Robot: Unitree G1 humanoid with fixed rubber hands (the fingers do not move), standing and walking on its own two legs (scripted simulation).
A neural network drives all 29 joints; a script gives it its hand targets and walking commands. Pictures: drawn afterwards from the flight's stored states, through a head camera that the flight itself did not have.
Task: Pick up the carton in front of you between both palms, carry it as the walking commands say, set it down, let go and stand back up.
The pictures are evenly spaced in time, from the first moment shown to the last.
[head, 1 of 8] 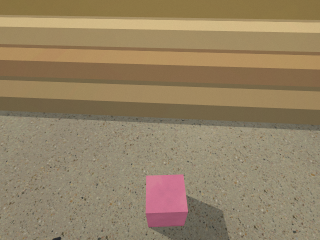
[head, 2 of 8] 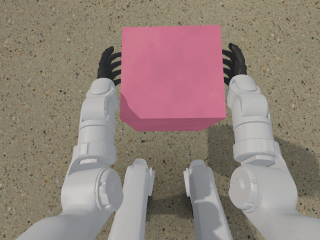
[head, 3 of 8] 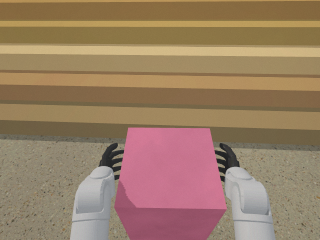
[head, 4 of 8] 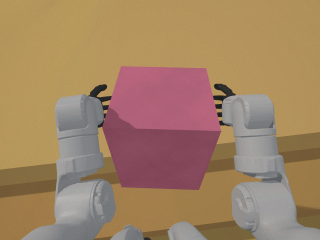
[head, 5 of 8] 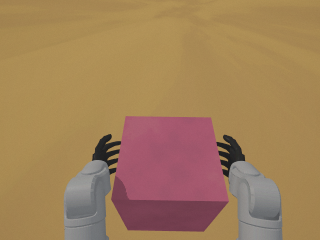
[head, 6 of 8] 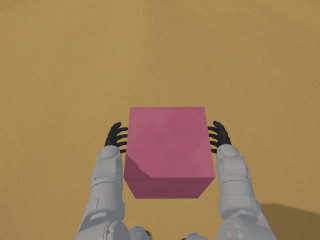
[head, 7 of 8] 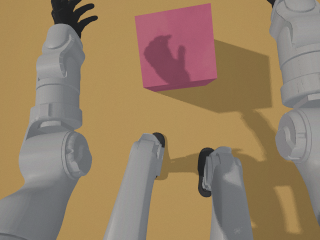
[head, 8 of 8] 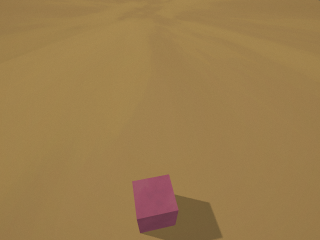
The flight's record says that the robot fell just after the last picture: no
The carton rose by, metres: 1.82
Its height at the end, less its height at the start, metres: +1.06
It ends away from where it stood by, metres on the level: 4.44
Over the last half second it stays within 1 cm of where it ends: yes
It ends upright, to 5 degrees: yes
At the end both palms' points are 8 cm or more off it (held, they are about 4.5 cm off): yes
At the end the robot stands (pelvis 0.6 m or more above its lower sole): yes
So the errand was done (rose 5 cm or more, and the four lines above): yes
